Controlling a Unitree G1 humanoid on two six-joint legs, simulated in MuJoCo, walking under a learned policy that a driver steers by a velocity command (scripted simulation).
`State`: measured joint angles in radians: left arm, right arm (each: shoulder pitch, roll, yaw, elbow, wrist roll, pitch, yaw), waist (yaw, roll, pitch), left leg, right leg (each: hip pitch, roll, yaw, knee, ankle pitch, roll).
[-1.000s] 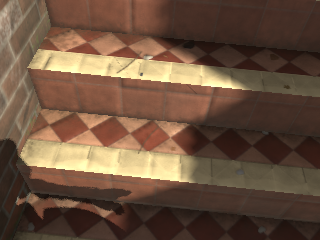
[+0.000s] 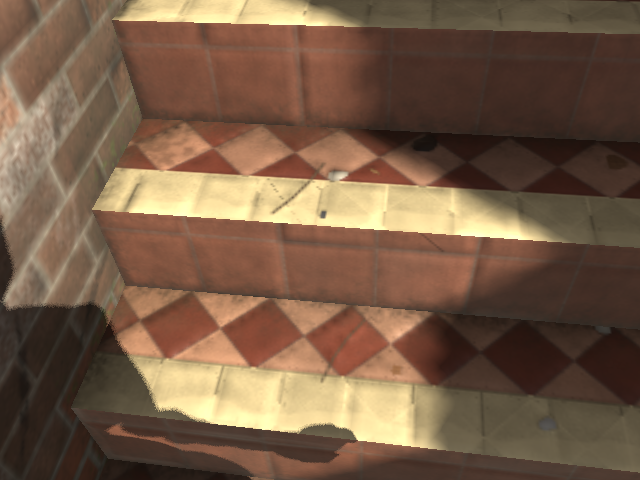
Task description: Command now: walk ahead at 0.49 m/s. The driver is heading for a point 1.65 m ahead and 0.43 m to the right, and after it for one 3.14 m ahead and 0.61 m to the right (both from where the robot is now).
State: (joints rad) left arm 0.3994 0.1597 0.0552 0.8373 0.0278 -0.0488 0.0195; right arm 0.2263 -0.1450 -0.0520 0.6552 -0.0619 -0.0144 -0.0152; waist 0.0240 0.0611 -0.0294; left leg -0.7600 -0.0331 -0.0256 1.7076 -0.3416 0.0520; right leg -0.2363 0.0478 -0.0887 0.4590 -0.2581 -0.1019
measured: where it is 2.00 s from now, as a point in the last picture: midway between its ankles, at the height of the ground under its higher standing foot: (293, 410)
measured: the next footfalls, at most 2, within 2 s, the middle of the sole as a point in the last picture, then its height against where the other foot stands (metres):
left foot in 0.32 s outside the picture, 0.19 m higher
right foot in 0.86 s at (355, 389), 0.20 m higher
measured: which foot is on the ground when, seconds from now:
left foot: up 0.00-0.30, down 0.32-0.90, up 0.92-1.00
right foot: down 0.00-0.36, up 0.38-0.84, down 0.86-1.00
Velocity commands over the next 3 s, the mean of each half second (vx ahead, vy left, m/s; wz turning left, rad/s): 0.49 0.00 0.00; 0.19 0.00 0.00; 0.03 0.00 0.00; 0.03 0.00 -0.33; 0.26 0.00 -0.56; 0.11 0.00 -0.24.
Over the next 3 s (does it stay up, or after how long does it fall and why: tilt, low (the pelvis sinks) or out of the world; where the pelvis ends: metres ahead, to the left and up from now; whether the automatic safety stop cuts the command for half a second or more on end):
stays up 0.69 0.15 0.54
